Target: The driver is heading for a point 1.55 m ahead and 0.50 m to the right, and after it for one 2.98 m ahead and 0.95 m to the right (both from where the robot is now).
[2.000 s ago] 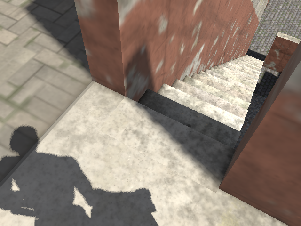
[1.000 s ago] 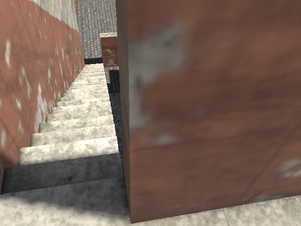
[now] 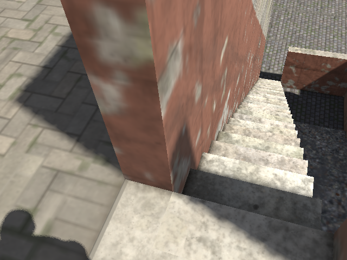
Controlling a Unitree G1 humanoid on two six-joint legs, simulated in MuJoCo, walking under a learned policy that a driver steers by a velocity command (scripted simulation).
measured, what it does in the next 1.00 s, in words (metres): steps on the spot, turning right: right foot, then left foot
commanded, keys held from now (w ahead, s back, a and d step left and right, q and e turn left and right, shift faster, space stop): w+e+shift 0.70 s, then w+q+shift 0.30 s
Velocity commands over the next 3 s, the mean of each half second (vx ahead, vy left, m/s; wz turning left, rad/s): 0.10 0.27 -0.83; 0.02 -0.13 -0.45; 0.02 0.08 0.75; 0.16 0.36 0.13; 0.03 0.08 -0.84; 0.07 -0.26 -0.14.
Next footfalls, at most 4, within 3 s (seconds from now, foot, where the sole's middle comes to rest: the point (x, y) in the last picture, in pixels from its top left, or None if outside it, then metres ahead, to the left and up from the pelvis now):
0.02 right None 0.13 -0.12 -0.76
0.22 left None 0.09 0.25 -0.76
0.62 right None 0.06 0.00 -0.76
1.02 left None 0.09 0.12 -0.76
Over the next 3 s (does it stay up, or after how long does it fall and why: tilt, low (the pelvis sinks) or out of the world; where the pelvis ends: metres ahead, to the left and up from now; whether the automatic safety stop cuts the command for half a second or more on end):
stays up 0.03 0.22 0.01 its command is cut before an obstacle from the start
